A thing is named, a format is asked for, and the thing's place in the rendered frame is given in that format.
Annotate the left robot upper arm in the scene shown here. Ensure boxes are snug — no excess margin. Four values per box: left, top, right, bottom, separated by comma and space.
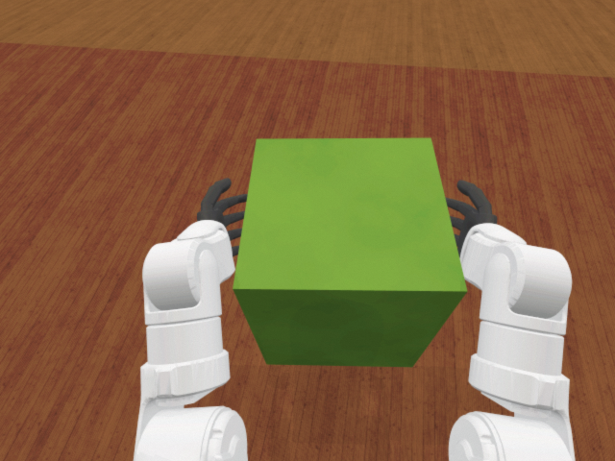
135, 406, 248, 461

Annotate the carton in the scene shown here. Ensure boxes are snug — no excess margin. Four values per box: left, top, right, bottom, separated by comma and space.
233, 138, 468, 367

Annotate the left robot forearm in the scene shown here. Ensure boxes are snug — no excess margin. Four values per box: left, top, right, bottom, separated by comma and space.
134, 220, 235, 461

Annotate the right robot forearm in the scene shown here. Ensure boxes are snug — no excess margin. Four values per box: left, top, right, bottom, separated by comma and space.
460, 223, 576, 461

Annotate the right robot upper arm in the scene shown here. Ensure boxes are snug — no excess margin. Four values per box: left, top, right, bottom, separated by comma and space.
449, 411, 572, 461

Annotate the right robot hand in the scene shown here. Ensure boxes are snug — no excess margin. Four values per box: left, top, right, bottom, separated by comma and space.
445, 180, 497, 259

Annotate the left robot hand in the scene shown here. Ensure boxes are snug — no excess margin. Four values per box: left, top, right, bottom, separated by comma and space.
197, 178, 248, 256

